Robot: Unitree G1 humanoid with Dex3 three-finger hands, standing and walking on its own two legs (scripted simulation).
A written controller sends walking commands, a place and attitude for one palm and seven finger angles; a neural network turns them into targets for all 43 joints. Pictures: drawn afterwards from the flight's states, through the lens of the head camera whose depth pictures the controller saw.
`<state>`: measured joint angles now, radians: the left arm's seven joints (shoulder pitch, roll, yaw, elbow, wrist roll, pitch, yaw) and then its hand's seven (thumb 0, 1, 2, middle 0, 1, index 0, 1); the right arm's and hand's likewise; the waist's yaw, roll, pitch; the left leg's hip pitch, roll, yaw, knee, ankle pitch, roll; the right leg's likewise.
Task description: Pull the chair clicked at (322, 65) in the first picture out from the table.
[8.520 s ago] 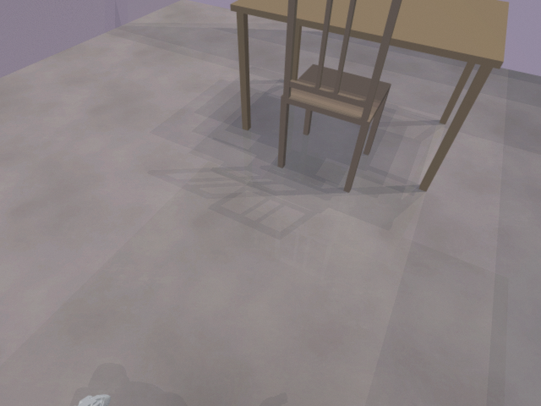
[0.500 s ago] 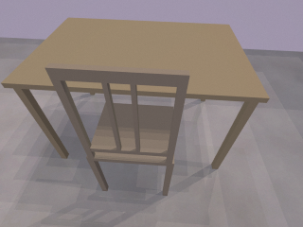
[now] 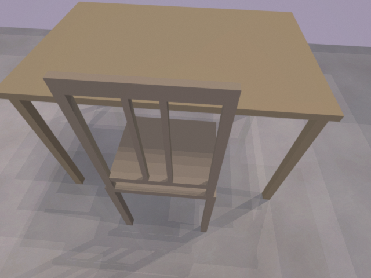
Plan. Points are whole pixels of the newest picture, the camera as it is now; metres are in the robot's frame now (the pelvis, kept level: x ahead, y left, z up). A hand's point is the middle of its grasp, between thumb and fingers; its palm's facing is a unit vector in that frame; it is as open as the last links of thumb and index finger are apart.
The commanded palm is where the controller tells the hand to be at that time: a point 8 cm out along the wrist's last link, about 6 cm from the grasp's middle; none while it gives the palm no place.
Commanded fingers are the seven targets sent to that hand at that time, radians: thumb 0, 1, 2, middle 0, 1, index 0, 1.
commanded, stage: come to a stop and stand still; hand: left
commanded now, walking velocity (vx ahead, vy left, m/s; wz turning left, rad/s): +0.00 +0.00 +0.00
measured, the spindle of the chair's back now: (138, 146) +0.45 +0.18 -0.05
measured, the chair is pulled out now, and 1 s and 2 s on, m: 0.00 0.00 0.00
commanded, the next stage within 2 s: look again from close up in 0.90 s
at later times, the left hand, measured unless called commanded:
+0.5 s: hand out of the picture -0.03 +0.17 -0.16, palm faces +0.02 -0.97 -0.23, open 7.4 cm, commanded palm none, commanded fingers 0.00 0.90 0.90 -0.20 -0.30 -0.20 -0.30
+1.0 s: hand out of the picture -0.03 +0.15 -0.17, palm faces +0.05 -0.98 -0.21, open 7.3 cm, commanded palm none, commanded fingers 0.00 0.90 0.90 -0.20 -0.30 -0.20 -0.30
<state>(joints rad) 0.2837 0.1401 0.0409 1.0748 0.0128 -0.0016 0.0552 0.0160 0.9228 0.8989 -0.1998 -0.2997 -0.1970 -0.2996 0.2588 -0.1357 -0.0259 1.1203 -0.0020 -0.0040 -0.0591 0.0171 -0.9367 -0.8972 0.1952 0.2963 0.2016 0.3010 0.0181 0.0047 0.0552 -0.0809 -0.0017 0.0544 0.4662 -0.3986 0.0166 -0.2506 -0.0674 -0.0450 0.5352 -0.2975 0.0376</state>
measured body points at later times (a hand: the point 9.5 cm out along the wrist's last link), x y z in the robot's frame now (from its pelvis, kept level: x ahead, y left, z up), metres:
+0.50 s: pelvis -0.04 -0.01 +0.00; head -0.03 -0.03 +0.45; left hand -0.03 +0.22 -0.14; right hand -0.03 -0.23 -0.16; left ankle -0.09 +0.10 -0.73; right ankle -0.01 -0.14 -0.73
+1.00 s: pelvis -0.03 -0.03 +0.01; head -0.01 -0.04 +0.45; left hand -0.03 +0.20 -0.15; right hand -0.04 -0.24 -0.16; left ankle -0.09 +0.10 -0.73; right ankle -0.01 -0.14 -0.73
